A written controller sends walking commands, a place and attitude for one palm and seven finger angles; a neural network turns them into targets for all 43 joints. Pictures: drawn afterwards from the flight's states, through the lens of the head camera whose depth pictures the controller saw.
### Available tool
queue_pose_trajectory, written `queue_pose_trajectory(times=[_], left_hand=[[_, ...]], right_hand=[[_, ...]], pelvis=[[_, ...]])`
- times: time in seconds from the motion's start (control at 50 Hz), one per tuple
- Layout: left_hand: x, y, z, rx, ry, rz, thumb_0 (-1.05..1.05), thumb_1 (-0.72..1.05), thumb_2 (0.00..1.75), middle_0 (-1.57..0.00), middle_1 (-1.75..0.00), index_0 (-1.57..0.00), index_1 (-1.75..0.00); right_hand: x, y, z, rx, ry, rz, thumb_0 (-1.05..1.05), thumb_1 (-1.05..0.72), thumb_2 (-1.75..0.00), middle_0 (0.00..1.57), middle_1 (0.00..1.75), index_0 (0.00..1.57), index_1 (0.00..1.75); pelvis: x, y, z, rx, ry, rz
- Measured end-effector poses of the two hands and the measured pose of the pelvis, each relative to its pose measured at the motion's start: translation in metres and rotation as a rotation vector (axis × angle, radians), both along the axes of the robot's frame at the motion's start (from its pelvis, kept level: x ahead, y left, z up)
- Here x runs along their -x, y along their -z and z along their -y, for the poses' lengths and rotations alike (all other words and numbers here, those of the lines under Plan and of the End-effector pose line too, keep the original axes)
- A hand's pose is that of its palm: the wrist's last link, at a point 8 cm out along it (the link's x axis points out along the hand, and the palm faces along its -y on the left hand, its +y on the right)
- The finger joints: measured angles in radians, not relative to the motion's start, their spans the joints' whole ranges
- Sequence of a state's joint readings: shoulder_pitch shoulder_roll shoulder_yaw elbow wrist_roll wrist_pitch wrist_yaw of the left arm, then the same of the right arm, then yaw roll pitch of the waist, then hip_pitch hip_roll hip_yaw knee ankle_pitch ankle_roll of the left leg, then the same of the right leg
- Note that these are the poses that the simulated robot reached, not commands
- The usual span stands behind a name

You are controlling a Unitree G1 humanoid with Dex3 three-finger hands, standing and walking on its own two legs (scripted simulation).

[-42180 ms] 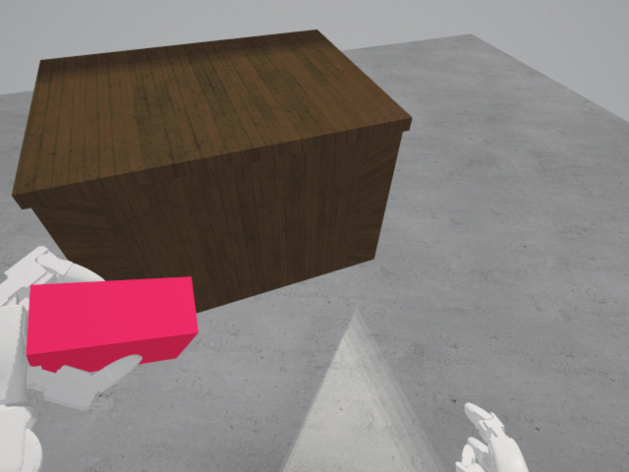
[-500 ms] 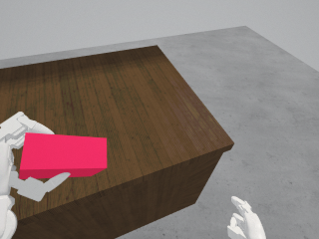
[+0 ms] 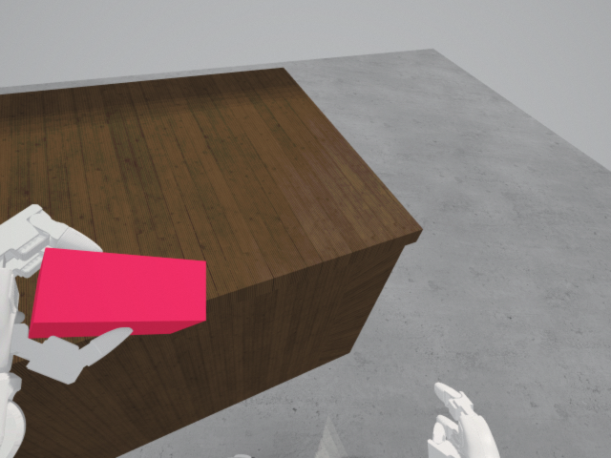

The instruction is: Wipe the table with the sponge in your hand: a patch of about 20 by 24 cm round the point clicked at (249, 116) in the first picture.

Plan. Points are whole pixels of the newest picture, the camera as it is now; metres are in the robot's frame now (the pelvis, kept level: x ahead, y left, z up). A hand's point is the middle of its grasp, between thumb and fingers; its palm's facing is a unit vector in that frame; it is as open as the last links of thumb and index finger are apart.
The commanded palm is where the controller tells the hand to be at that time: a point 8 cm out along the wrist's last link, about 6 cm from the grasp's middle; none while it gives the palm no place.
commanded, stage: step back with the hand held close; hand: left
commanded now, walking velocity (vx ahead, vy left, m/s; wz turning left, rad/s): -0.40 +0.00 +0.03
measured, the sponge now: (144, 299) +0.24 +0.19 +0.14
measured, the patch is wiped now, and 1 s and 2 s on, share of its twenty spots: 1.00 1.00 1.00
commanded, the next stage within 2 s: stop stepping back and stand still in 0.08 s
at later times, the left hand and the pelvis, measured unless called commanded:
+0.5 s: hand out of the picture +0.06 +0.25 +0.15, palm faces +0.37 -0.85 -0.38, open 10.1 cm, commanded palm +0.01 +0.28 +0.18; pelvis -0.15 +0.00 -0.01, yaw +0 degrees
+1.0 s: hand out of the picture -0.05 +0.24 +0.16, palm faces +0.44 -0.82 -0.38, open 10.1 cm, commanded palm -0.09 +0.27 +0.18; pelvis -0.25 -0.02 -0.01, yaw +2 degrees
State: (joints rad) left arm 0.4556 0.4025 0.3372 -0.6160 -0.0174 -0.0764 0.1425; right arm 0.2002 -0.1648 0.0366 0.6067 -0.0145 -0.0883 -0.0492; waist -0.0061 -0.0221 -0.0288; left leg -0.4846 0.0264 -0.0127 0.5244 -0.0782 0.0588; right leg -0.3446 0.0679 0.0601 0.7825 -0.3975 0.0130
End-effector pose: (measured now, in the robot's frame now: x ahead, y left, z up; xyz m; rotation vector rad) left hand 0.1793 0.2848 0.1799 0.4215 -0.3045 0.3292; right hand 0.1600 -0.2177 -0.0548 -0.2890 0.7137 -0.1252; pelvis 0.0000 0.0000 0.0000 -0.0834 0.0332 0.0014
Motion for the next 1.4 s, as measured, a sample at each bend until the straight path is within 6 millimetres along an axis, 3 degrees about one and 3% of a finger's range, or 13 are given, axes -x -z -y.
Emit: queue_pose_trajectory(times=[0.14,0.22,0.3,0.38,0.46,0.58,0.68,0.84,0.96,1.08,1.14,1.24,1.4], left_hand=[[0.046,-0.006,0.019,-0.066,0.03,0.031,-0.01,-0.53,1.07,-0.73,-1.37,-0.76,-1.34],[0.077,-0.009,0.029,-0.012,0.076,0.062,-0.01,-0.54,1.07,-0.73,-1.37,-0.76,-1.34],[0.094,-0.002,0.019,0.009,0.061,0.057,-0.01,-0.54,1.07,-0.73,-1.37,-0.77,-1.33],[0.112,0.011,-0.003,-0.01,0.021,0.04,-0.01,-0.54,1.07,-0.73,-1.37,-0.76,-1.34],[0.142,0.015,-0.011,-0.039,-0.012,-0.011,-0.01,-0.54,1.07,-0.73,-1.37,-0.76,-1.34],[0.186,0.01,0.001,-0.028,-0.007,-0.024,-0.01,-0.54,1.07,-0.73,-1.37,-0.76,-1.34],[0.215,0.012,0.0,-0.017,-0.054,0.0,-0.01,-0.54,1.07,-0.73,-1.37,-0.76,-1.34],[0.25,0.016,0.001,0.009,-0.038,0.069,-0.01,-0.54,1.07,-0.73,-1.37,-0.76,-1.34],[0.263,0.008,0.006,-0.033,-0.069,-0.002,-0.01,-0.54,1.07,-0.73,-1.37,-0.76,-1.34],[0.278,0.007,0.025,-0.028,-0.083,-0.004,-0.01,-0.54,1.07,-0.73,-1.37,-0.76,-1.34],[0.29,0.009,0.035,0.023,-0.054,0.0,-0.01,-0.54,1.07,-0.73,-1.37,-0.76,-1.34],[0.302,0.006,0.04,-0.002,-0.035,0.011,-0.01,-0.54,1.07,-0.73,-1.37,-0.76,-1.34],[0.303,-0.002,0.04,-0.071,-0.119,-0.038,-0.01,-0.54,1.07,-0.73,-1.37,-0.76,-1.34]], right_hand=[[0.053,0.02,0.018,-0.039,0.025,0.006,0.01,-0.9,-0.9,0.2,0.3,0.21,0.3],[0.092,0.021,0.031,-0.027,0.086,-0.057,0.01,-0.91,-0.9,0.2,0.3,0.21,0.3],[0.121,0.007,0.037,0.008,0.111,-0.056,0.01,-0.91,-0.9,0.2,0.3,0.21,0.3],[0.138,0.007,0.041,0.05,0.115,0.014,0.01,-0.91,-0.9,0.2,0.3,0.21,0.3],[0.161,0.006,0.032,0.019,0.118,0.04,0.01,-0.91,-0.9,0.2,0.3,0.2,0.3],[0.197,0.018,0.012,-0.062,0.054,0.024,0.01,-0.91,-0.9,0.2,0.3,0.2,0.3],[0.214,0.039,0.007,-0.083,-0.001,-0.027,0.01,-0.91,-0.9,0.2,0.3,0.21,0.3],[0.234,0.031,0.012,-0.045,0.013,0.065,0.01,-0.91,-0.9,0.2,0.3,0.21,0.3],[0.264,0.03,0.013,-0.125,0.046,0.088,0.01,-0.91,-0.9,0.2,0.3,0.2,0.3],[0.286,0.05,0.031,-0.107,-0.001,-0.014,0.01,-0.91,-0.9,0.2,0.3,0.21,0.3],[0.293,0.046,0.045,-0.082,0.014,-0.066,0.01,-0.91,-0.9,0.2,0.3,0.21,0.3],[0.293,0.029,0.061,-0.016,0.046,-0.007,0.02,-0.91,-0.9,0.2,0.3,0.21,0.3],[0.285,0.03,0.063,-0.087,0.038,0.091,0.01,-0.91,-0.9,0.2,0.3,0.2,0.3]], pelvis=[[0.048,0.011,0.016,0.009,0.017,-0.005],[0.067,0.005,0.015,-0.005,0.011,0.029],[0.087,0.001,0.012,-0.042,0.005,0.008],[0.115,0.017,-0.002,-0.027,-0.027,-0.015],[0.142,0.017,-0.003,-0.081,0.007,0.021],[0.166,0.012,0.0,-0.072,-0.003,0.049],[0.19,0.018,0.005,-0.018,-0.053,0.081],[0.23,0.033,0.003,-0.058,-0.04,0.041],[0.243,0.019,0.013,-0.104,-0.019,0.05],[0.258,0.021,0.029,-0.044,-0.064,0.065],[0.264,0.016,0.033,-0.044,-0.067,0.058],[0.271,0.017,0.034,-0.064,-0.062,0.027],[0.275,0.015,0.047,-0.106,-0.059,0.069]])
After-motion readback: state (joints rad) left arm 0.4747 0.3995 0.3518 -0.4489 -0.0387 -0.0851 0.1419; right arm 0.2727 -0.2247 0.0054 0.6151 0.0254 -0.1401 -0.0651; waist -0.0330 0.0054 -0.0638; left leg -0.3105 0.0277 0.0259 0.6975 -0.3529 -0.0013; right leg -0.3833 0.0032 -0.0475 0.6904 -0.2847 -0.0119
